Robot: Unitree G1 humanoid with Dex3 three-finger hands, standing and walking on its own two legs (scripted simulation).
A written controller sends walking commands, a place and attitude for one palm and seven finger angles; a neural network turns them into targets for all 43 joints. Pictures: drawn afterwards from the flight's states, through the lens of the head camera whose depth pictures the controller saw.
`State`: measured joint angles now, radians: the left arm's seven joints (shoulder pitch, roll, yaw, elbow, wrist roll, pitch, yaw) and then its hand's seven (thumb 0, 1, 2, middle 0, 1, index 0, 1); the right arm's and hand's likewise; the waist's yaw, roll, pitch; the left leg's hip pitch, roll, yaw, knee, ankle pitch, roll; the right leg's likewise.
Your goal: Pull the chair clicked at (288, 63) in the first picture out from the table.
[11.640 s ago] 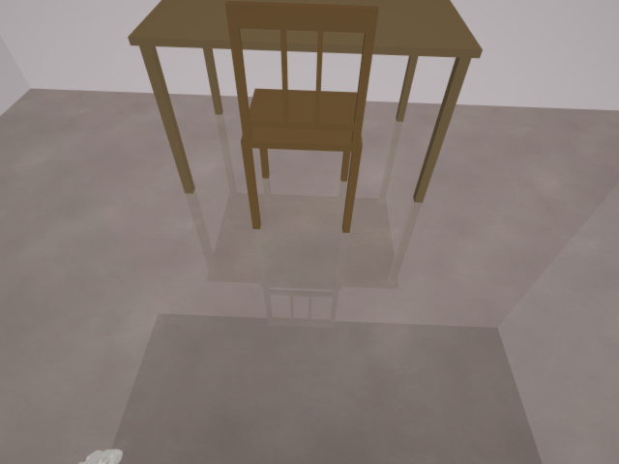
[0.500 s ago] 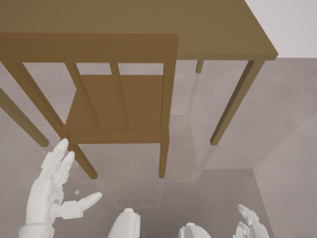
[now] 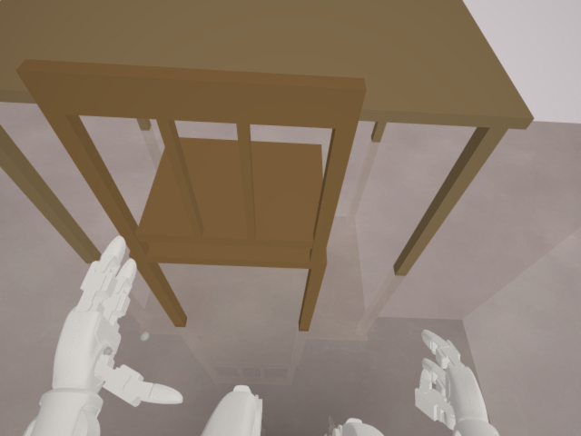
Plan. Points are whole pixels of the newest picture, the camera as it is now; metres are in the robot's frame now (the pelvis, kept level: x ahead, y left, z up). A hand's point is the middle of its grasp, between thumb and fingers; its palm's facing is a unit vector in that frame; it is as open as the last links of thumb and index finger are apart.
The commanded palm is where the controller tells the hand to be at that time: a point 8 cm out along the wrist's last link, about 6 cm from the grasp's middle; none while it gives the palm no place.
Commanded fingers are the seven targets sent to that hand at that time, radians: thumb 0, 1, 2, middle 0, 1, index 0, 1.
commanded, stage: raise the hand toward the chair's back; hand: left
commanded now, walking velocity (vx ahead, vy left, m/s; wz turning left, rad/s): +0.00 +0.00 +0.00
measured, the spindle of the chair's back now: (184, 185) +0.49 +0.22 +0.01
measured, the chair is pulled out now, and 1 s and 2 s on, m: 0.00 0.00 0.00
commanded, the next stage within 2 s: aim the fingers beside a spindle in 0.72 s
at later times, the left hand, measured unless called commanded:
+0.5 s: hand (146, 312) +0.25 +0.20 +0.05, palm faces +0.05 -1.00 -0.05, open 16.9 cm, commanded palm +0.23 +0.25 +0.06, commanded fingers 0.00 -0.50 0.30 -0.06 -0.08 -0.06 -0.08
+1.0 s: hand (151, 310) +0.26 +0.20 +0.05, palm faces +0.07 -1.00 -0.05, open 16.9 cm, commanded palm +0.24 +0.25 +0.05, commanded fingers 0.00 -0.50 0.30 -0.06 -0.08 -0.06 -0.08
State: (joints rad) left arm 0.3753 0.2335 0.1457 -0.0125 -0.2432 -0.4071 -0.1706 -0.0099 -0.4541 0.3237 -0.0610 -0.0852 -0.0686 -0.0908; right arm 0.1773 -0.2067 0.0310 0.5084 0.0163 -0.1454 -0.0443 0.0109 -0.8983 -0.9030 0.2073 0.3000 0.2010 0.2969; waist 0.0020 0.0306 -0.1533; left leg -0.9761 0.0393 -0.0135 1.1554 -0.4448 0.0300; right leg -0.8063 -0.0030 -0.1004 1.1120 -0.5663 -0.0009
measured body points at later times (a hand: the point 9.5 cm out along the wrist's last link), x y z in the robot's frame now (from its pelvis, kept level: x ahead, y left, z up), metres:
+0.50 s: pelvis +0.01 +0.00 +0.01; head +0.07 +0.01 +0.45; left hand +0.24 +0.25 +0.06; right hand +0.16 -0.26 -0.07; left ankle +0.06 +0.10 -0.65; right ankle -0.01 -0.13 -0.65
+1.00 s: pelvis +0.01 -0.01 +0.00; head +0.08 +0.00 +0.45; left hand +0.25 +0.25 +0.05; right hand +0.19 -0.26 -0.08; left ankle +0.06 +0.10 -0.65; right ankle -0.01 -0.13 -0.65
